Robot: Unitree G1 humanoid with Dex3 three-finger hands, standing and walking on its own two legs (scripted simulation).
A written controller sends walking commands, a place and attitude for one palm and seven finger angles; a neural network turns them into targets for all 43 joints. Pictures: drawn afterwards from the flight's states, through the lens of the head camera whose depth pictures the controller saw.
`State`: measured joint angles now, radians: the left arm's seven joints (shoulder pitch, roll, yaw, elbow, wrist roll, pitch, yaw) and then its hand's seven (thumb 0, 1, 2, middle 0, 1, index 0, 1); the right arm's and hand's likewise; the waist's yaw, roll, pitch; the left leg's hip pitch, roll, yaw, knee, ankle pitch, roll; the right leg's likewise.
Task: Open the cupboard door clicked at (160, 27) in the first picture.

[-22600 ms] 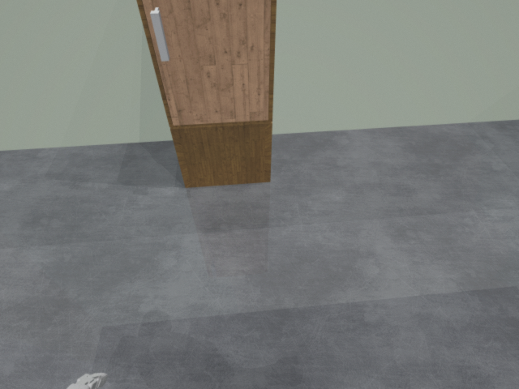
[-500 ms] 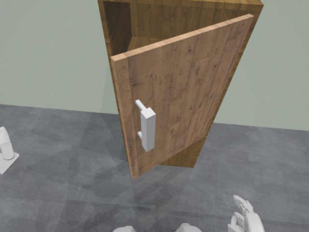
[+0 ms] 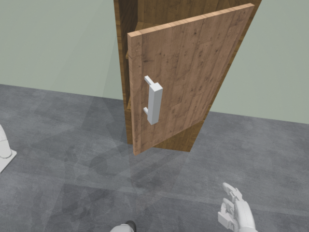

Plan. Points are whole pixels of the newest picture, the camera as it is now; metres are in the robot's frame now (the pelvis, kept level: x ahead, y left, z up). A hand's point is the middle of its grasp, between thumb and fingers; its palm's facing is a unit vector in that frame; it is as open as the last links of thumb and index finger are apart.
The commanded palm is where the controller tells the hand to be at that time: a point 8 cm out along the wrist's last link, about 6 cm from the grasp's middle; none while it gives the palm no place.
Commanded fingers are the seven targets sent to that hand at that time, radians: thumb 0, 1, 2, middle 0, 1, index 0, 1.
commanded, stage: stop stepping back and stand still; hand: left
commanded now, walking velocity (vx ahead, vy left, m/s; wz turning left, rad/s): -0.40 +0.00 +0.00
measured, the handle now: (150, 100) +0.47 +0.07 +0.05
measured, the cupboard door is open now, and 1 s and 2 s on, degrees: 39 39 39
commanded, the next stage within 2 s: let the arm hang, fingers relaxed in 0.80 s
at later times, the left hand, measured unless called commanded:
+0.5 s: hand (13, 231) +0.10 +0.22 +0.16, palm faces +0.36 -0.82 -0.45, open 7.4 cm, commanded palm +0.04 +0.27 +0.18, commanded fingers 0.00 0.90 0.90 -0.20 -0.30 -0.20 -0.30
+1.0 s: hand out of the picture +0.10 +0.22 +0.05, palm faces +0.17 -0.86 -0.49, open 7.4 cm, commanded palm none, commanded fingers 0.00 0.90 0.90 -0.20 -0.30 -0.20 -0.30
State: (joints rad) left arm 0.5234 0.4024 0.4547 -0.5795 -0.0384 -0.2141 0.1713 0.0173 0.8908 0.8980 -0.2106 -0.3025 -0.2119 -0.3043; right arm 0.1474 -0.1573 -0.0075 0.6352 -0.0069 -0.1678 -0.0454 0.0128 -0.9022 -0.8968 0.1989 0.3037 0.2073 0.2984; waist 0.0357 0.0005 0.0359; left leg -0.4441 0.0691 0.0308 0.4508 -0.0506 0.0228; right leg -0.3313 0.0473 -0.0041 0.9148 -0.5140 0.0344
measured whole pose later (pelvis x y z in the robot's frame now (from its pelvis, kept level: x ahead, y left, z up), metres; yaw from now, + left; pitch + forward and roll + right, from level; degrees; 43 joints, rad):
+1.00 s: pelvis -0.13 -0.02 -0.01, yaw -2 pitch +0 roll -1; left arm 0.35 0.36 0.18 0.01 0.03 -0.09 0.04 0.01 0.90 0.90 -0.20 -0.30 -0.20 -0.30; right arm 0.21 -0.21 0.01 0.79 -0.01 -0.08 0.00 0.01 -0.90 -0.90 0.20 0.30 0.21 0.30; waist -0.01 0.07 -0.05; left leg -0.39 0.01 0.04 0.64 -0.27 0.01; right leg -0.27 0.00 -0.10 0.61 -0.33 -0.04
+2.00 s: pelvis -0.13 +0.00 +0.01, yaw -2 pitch -2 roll +0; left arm 0.26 0.14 0.01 1.15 0.01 -0.01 0.03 0.01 0.92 0.90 -0.20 -0.30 -0.20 -0.30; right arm 0.28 -0.13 0.00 1.15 -0.02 0.01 -0.03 0.00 -0.91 -0.90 0.19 0.30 0.20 0.30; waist -0.02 0.02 0.05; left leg -0.21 -0.01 0.07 0.39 -0.15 0.03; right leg -0.15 -0.03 -0.08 0.42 -0.23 0.00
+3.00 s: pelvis -0.12 -0.01 +0.00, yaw -7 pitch -1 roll +0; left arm 0.25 0.16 0.06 1.09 0.02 0.04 0.01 0.01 0.91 0.90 -0.20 -0.30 -0.20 -0.30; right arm 0.20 -0.17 -0.04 1.09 -0.02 0.03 -0.04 0.00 -0.91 -0.90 0.20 0.30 0.20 0.30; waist 0.00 0.02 0.08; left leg -0.25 0.06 0.14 0.50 -0.24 0.01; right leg -0.22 0.02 -0.01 0.51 -0.28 -0.03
